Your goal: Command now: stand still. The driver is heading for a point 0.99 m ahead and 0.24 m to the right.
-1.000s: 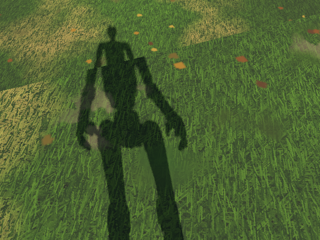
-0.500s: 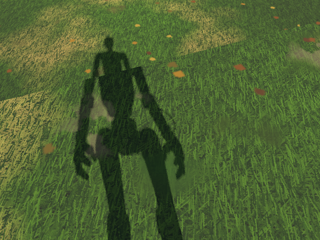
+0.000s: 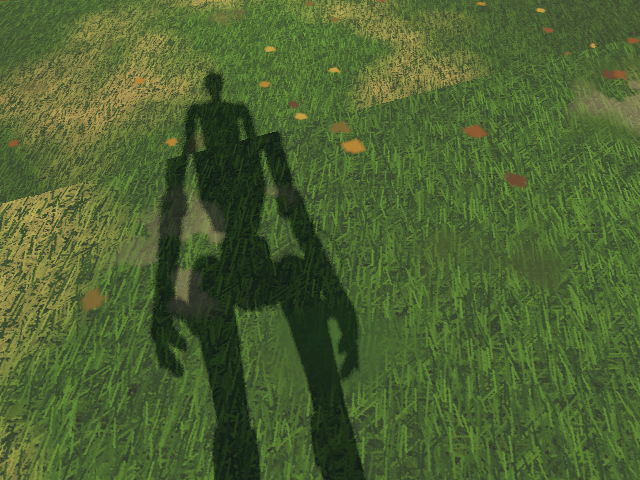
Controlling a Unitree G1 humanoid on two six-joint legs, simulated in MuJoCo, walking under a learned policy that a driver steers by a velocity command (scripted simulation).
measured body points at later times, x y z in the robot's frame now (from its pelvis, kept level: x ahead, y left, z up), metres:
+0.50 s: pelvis +0.06 -0.03 -0.01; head +0.06 -0.05 +0.44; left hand +0.08 +0.21 -0.16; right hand -0.03 -0.26 -0.17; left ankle -0.03 +0.10 -0.74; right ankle +0.06 -0.11 -0.75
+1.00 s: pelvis +0.31 -0.04 -0.03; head +0.34 -0.04 +0.42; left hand +0.20 +0.17 -0.17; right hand +0.46 -0.27 -0.16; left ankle +0.41 +0.01 -0.75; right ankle +0.08 -0.12 -0.68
